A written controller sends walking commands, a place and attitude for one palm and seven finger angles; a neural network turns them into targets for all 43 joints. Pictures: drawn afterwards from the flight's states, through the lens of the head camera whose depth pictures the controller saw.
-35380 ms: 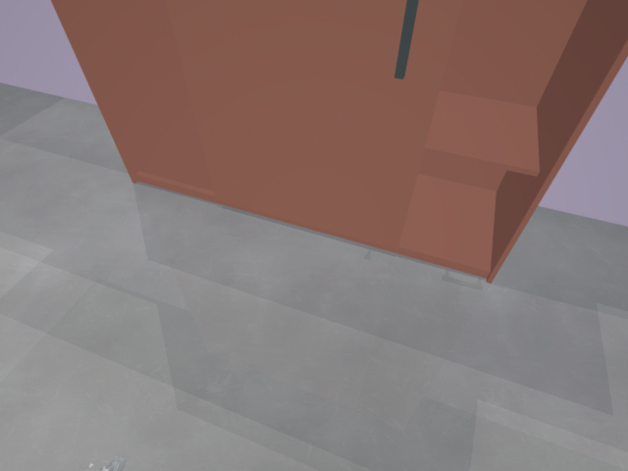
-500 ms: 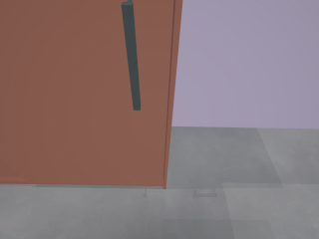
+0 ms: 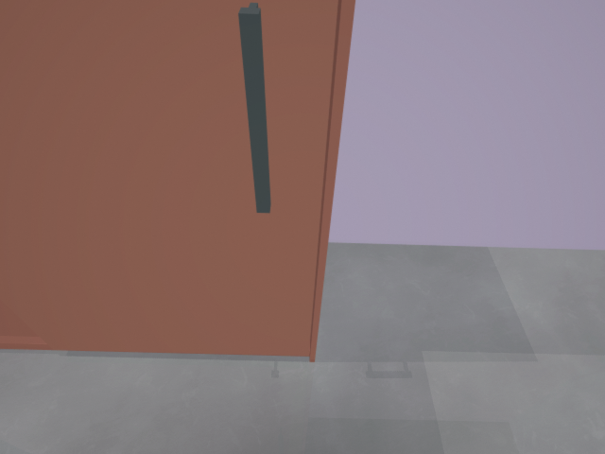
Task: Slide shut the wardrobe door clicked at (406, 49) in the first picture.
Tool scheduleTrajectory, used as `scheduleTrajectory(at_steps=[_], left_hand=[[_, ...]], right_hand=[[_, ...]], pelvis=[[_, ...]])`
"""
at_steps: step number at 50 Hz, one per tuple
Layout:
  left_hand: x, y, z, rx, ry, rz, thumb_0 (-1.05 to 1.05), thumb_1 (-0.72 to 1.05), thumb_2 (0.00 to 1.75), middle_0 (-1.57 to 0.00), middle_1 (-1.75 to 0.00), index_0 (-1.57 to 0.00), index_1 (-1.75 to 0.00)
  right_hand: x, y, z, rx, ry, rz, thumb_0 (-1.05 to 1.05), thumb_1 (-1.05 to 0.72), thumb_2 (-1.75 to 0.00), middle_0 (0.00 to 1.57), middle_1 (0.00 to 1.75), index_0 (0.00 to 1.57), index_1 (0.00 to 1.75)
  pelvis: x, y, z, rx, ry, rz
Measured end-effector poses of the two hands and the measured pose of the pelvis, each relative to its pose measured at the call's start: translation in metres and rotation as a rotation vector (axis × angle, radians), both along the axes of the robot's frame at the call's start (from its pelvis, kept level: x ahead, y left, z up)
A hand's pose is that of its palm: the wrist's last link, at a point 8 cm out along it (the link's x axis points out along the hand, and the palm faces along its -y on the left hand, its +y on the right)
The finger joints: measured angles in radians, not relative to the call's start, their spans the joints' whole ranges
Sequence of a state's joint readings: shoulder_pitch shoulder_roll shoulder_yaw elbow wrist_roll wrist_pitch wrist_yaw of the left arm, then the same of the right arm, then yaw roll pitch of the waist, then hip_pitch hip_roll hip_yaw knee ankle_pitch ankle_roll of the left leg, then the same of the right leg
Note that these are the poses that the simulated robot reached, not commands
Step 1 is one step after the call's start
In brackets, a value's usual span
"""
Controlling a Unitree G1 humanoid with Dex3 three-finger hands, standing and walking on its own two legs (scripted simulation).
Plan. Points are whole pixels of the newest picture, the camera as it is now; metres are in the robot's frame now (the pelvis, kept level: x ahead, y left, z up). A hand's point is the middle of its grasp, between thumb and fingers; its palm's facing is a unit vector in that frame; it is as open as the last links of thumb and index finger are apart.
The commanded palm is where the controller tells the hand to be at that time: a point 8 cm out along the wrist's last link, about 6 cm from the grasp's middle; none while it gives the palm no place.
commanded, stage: come to a stop and stand still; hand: left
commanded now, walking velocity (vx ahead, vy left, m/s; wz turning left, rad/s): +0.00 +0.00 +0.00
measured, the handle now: (259, 123) +0.55 +0.11 +0.17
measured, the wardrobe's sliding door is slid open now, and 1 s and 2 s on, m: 0.00 0.00 0.00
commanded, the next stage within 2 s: look again from close up in 0.18 s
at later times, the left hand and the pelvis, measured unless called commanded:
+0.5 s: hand out of the picture -0.01 +0.15 -0.17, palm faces +0.04 -0.99 -0.15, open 7.4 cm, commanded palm none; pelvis +0.01 +0.00 +0.00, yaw +0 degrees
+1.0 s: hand out of the picture -0.01 +0.14 -0.17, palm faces +0.05 -0.99 -0.14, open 7.4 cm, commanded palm none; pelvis +0.01 -0.01 +0.00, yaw +0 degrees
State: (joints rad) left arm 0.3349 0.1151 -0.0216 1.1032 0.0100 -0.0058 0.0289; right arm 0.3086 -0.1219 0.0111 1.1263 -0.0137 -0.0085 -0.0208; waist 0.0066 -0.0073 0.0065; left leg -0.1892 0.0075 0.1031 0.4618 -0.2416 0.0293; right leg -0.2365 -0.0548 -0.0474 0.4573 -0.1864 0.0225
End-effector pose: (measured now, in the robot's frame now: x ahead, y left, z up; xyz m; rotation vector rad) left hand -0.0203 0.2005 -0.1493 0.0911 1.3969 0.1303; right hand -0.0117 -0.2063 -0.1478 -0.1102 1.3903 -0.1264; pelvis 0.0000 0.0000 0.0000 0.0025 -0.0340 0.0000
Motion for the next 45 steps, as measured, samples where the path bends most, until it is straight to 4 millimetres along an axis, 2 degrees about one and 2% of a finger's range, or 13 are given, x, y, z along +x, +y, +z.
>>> scheduleTrajectory(at_steps=[10,22,45], left_hand=[[0.003,0.002,0.001,0.003,0.004,-0.001,0.01,0.91,0.90,-0.20,-0.30,-0.19,-0.29],[0.008,0.003,0.003,0.010,0.003,-0.001,0.01,0.90,0.90,-0.20,-0.30,-0.19,-0.29],[0.008,-0.012,0.003,-0.003,0.018,0.011,0.01,0.91,0.90,-0.20,-0.30,-0.19,-0.29]], right_hand=[[0.008,-0.006,0.003,-0.018,-0.015,-0.004,0.01,-0.91,-0.90,0.20,0.30,0.20,0.29],[0.005,-0.002,0.002,-0.002,0.009,-0.003,0.01,-0.91,-0.90,0.20,0.30,0.20,0.29],[0.005,-0.007,0.002,0.004,0.027,-0.007,0.01,-0.91,-0.90,0.20,0.30,0.20,0.29]], pelvis=[[0.004,0.000,0.001,0.000,-0.001,-0.005],[0.007,-0.001,0.002,0.001,0.002,-0.004],[0.013,-0.010,0.003,0.001,0.007,-0.003]])
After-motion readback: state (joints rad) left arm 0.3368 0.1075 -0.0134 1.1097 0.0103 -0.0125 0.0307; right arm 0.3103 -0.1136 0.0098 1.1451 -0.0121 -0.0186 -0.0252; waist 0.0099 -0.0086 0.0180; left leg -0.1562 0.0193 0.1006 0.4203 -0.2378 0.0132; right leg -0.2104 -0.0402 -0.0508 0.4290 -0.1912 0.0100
